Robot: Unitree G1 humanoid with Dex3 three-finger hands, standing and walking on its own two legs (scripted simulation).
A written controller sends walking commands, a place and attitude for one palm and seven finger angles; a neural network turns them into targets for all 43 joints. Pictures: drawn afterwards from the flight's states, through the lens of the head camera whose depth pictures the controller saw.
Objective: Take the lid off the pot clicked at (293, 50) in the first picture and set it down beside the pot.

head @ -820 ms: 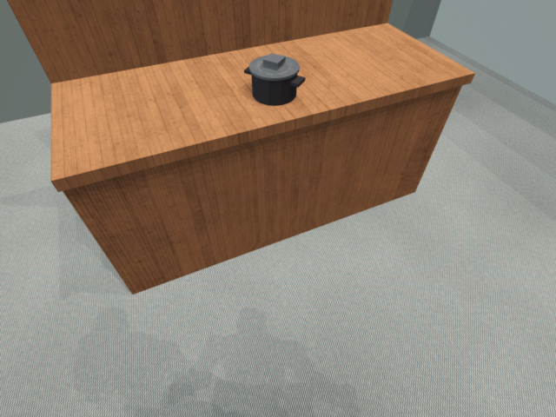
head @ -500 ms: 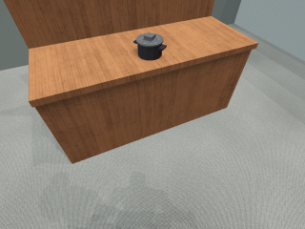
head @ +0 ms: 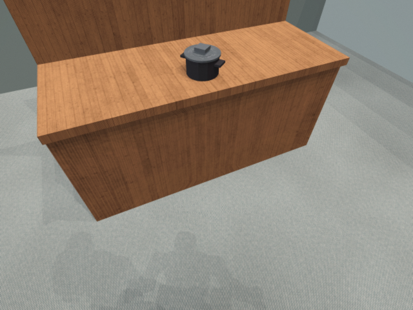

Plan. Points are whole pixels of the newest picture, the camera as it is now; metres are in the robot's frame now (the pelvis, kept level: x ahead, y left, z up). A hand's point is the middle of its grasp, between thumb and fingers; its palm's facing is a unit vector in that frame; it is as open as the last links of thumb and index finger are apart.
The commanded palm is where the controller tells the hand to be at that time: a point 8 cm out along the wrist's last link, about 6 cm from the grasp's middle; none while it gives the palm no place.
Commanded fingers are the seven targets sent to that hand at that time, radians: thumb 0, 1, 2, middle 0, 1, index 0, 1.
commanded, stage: walk to a spot facing it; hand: left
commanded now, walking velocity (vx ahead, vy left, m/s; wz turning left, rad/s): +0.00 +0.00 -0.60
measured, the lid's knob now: (202, 48) +1.10 +0.09 +0.00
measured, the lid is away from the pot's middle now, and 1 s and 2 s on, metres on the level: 0.00 0.00 0.00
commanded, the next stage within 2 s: turn to face it in 1.92 s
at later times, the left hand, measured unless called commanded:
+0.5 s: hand out of the picture +0.04 +0.18 -0.17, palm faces -0.14 -0.96 -0.24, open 7.4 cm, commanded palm none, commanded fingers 0.00 0.90 0.90 -0.20 -0.30 -0.20 -0.30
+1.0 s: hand (192, 260) +0.28 +0.06 -0.18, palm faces -0.60 -0.78 -0.17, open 7.4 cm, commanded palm none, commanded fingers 0.00 0.90 0.90 -0.20 -0.30 -0.20 -0.30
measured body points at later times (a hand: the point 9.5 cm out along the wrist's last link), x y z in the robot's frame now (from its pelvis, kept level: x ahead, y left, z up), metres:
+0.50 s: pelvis -0.03 +0.00 -0.01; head +0.01 -0.02 +0.43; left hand +0.05 +0.23 -0.16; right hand +0.01 -0.27 -0.16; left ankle -0.03 +0.14 -0.70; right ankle -0.01 -0.10 -0.75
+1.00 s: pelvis +0.07 -0.04 -0.01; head +0.11 -0.04 +0.43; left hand +0.31 +0.10 -0.16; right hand -0.14 -0.19 -0.14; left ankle +0.00 +0.14 -0.75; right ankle +0.12 -0.23 -0.70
